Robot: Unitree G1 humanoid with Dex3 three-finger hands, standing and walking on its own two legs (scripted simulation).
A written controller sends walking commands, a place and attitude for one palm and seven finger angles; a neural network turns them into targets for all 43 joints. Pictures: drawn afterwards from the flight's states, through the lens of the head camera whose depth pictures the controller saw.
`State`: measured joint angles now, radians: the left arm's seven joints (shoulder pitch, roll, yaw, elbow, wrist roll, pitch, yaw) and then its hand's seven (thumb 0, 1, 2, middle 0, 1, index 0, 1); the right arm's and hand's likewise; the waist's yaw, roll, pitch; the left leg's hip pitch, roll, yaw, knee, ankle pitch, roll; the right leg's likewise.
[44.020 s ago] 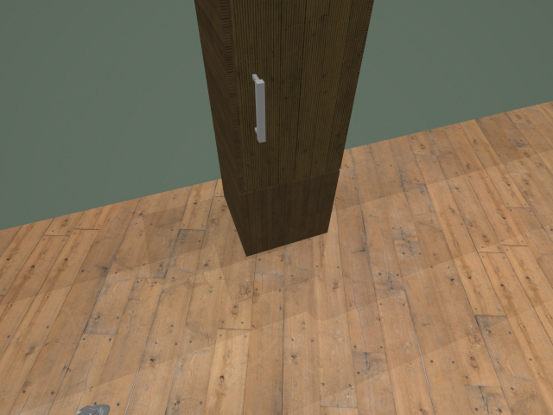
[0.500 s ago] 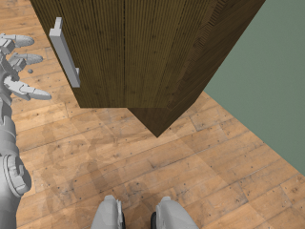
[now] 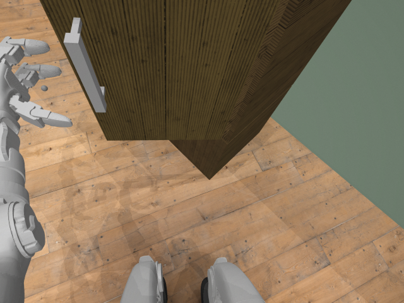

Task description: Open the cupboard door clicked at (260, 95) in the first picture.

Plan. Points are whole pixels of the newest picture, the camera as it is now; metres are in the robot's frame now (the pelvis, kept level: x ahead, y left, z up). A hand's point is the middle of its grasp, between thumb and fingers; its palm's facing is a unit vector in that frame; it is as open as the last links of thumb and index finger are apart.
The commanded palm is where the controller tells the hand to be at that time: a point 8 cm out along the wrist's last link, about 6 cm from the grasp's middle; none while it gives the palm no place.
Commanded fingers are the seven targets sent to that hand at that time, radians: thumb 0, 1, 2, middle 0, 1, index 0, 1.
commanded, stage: slide the fingers in behind the handle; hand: left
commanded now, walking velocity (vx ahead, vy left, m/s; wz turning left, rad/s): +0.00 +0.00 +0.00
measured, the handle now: (90, 71) +0.53 +0.18 +0.07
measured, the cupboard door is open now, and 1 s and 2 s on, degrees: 49 49 47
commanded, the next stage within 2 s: move the hooked fingers beside the handle in 1.60 s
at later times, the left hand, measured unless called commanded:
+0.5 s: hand (62, 91) +0.49 +0.23 +0.07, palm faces +0.04 -1.00 -0.01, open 13.9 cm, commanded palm +0.47 +0.26 +0.06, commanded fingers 0.00 -0.50 0.30 -0.30 -1.20 -0.30 -1.20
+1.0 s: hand (70, 95) +0.48 +0.21 +0.06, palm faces +0.09 -1.00 +0.00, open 14.6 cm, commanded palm +0.46 +0.22 +0.06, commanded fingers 0.00 -0.50 0.30 -0.30 -1.20 -0.30 -1.20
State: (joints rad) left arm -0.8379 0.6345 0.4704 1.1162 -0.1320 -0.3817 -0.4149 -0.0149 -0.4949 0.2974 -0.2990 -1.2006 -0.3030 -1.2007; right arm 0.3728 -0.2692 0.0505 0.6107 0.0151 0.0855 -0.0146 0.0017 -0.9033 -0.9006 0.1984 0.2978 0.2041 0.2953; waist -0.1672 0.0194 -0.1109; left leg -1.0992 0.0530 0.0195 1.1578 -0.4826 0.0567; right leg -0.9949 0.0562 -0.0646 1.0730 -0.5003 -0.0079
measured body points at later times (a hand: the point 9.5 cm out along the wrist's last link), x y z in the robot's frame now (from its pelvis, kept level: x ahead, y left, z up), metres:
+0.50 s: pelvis +0.00 +0.00 +0.00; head +0.13 +0.03 +0.43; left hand +0.48 +0.28 +0.07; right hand +0.03 -0.27 -0.10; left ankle +0.03 +0.08 -0.65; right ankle +0.00 -0.12 -0.65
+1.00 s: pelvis +0.00 -0.01 +0.00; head +0.13 +0.02 +0.43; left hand +0.47 +0.27 +0.07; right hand +0.03 -0.28 -0.11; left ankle +0.03 +0.08 -0.65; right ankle +0.00 -0.12 -0.65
